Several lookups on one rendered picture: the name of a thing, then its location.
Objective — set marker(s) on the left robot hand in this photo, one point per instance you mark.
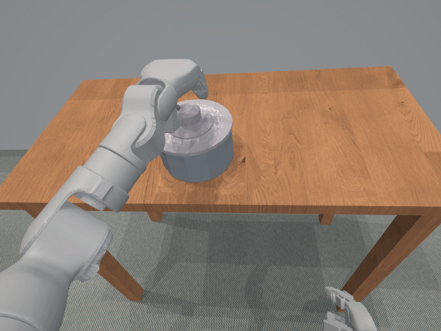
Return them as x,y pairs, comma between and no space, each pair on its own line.
184,75

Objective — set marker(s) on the lid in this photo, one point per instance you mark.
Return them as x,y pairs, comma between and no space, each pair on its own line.
212,130

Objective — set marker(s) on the knob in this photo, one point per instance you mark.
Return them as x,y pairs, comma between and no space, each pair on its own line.
190,113

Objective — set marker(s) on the pot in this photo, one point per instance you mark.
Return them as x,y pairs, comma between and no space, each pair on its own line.
202,167

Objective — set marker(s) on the table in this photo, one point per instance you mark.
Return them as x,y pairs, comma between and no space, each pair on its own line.
327,141

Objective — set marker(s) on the robot left upper arm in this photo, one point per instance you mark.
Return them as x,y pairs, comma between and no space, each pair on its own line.
34,291

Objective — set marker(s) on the robot left forearm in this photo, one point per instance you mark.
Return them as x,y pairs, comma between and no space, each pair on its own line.
136,138

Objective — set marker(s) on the right robot hand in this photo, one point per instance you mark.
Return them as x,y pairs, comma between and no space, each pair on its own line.
357,318

